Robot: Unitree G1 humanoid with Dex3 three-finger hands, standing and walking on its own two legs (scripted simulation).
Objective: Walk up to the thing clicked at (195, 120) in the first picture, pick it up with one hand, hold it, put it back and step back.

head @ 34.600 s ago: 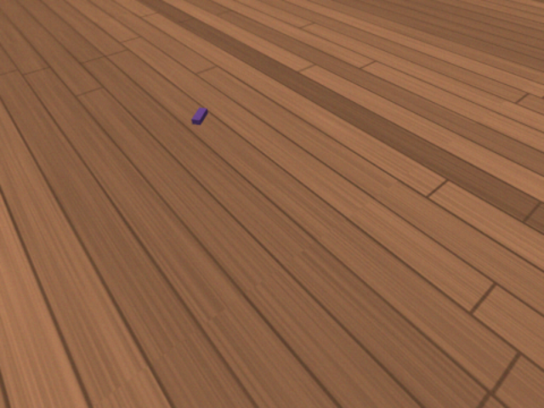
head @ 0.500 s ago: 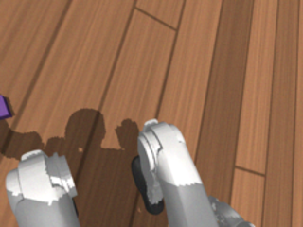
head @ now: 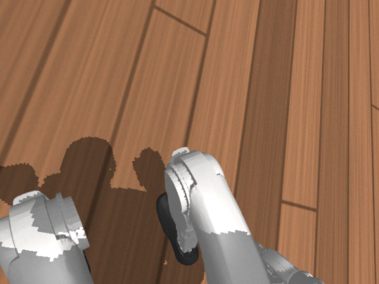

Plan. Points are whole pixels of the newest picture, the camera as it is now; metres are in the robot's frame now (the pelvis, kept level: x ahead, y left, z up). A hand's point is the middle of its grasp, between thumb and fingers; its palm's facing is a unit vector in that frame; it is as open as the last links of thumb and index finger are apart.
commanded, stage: rest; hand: left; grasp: from above
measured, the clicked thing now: out of the picture +0.42 +0.33 -0.28
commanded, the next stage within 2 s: open in 0.04 s
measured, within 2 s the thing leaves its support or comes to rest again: neither
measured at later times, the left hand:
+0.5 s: hand out of the picture +0.42 +0.33 -0.24, palm faces -0.41 -0.17 -0.89, open 10.1 cm
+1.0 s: hand out of the picture +0.42 +0.33 -0.24, palm faces -0.42 -0.16 -0.89, open 13.1 cm
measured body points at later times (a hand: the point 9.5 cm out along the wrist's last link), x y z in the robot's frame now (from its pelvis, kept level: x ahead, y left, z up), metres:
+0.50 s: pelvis -0.01 +0.00 +0.00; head +0.25 +0.13 +0.34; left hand +0.44 +0.33 -0.19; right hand +0.05 -0.26 -0.05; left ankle +0.06 +0.13 -0.26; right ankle +0.11 -0.13 -0.26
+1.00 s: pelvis -0.01 +0.00 +0.00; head +0.26 +0.14 +0.34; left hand +0.44 +0.33 -0.19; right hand +0.06 -0.25 -0.05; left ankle +0.06 +0.13 -0.26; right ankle +0.11 -0.13 -0.26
